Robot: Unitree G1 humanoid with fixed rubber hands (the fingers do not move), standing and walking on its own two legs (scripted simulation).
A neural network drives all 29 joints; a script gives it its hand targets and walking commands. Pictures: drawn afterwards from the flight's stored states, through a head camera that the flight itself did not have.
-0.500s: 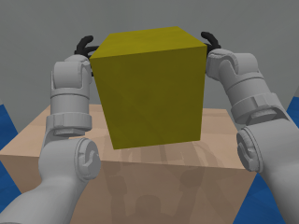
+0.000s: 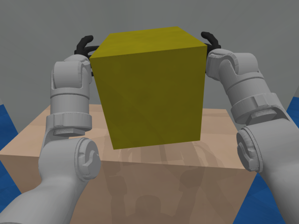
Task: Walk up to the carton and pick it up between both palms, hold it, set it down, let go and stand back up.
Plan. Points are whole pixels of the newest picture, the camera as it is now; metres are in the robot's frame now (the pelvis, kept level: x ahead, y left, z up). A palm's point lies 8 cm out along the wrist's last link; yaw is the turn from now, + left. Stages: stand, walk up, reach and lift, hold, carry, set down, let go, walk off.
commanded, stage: hold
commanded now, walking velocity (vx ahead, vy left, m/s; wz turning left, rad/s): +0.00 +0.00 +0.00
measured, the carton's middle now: (149, 80) +0.42 +0.00 +0.28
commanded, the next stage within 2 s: none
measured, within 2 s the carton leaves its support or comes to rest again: neither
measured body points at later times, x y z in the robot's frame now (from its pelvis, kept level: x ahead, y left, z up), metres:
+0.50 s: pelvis +0.00 +0.00 +0.00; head -0.09 +0.01 +0.44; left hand +0.39 +0.16 +0.34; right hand +0.38 -0.15 +0.35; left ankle +0.00 +0.13 -0.75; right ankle +0.03 -0.10 -0.75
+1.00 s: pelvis +0.00 +0.00 +0.00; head -0.09 +0.01 +0.44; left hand +0.39 +0.16 +0.34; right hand +0.38 -0.15 +0.35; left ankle +0.00 +0.13 -0.75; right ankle +0.03 -0.10 -0.75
